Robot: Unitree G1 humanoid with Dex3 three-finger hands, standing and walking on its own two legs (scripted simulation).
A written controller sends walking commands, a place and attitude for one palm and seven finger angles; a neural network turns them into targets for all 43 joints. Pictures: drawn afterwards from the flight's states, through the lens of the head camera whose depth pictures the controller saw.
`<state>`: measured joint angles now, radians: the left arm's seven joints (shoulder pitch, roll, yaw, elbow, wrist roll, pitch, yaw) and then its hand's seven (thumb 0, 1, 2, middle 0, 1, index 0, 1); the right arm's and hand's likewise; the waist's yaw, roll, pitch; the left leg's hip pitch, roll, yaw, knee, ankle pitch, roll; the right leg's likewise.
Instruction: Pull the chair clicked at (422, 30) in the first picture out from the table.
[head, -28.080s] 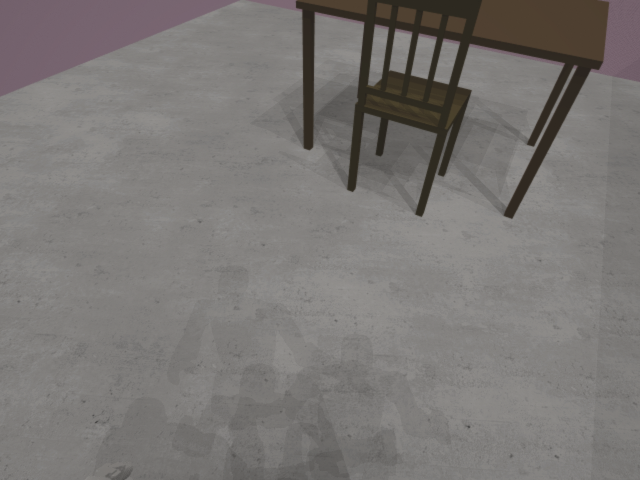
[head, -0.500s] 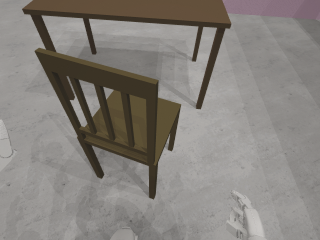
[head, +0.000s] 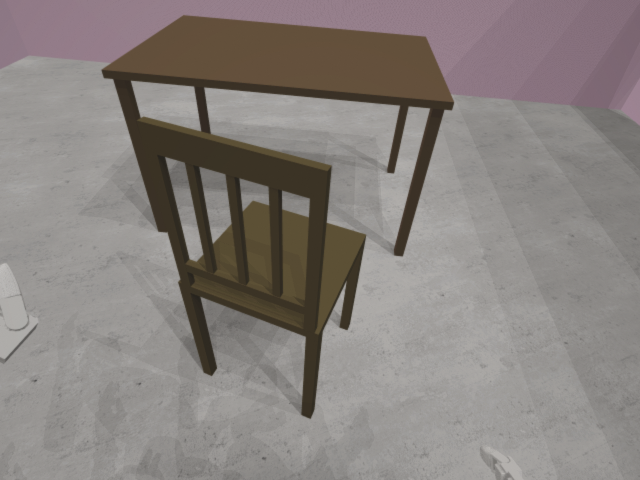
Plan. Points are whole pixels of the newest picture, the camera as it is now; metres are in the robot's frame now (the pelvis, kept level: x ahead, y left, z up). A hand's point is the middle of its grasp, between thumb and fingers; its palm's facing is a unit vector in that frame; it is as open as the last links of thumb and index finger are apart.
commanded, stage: stop stepping back and stand still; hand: left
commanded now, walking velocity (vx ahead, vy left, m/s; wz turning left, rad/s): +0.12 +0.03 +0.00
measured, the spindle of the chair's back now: (238, 234) +0.60 +0.21 -0.07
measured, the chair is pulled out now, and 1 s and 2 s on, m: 0.53 0.53 0.53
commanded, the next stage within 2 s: let the arm hang, fingers relaxed in 0.34 s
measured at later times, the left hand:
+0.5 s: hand (76, 337) +0.22 +0.28 +0.12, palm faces +0.37 -0.82 -0.43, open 7.4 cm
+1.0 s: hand out of the picture -0.03 +0.18 -0.16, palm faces +0.05 -0.96 -0.27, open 7.2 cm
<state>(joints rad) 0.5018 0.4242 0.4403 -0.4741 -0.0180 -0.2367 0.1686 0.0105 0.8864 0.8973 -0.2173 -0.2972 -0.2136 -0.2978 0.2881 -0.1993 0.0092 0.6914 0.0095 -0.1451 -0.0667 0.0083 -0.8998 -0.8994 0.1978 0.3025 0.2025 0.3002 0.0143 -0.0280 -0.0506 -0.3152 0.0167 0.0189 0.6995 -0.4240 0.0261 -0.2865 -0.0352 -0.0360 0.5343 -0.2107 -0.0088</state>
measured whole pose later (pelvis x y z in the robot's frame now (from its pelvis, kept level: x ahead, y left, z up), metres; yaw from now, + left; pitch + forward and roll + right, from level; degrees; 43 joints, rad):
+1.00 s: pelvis +0.00 -0.02 +0.01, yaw +3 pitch -2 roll +0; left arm 0.35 0.22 0.00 1.01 0.01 0.02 0.02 -0.01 0.94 0.90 -0.21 -0.29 -0.20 -0.29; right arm 0.36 -0.16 0.00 1.01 -0.02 0.01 -0.01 0.00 -0.90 -0.90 0.20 0.30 0.20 0.30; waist -0.01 0.03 0.06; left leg -0.23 -0.01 -0.02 0.47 -0.21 0.00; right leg -0.22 0.01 0.01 0.47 -0.22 -0.01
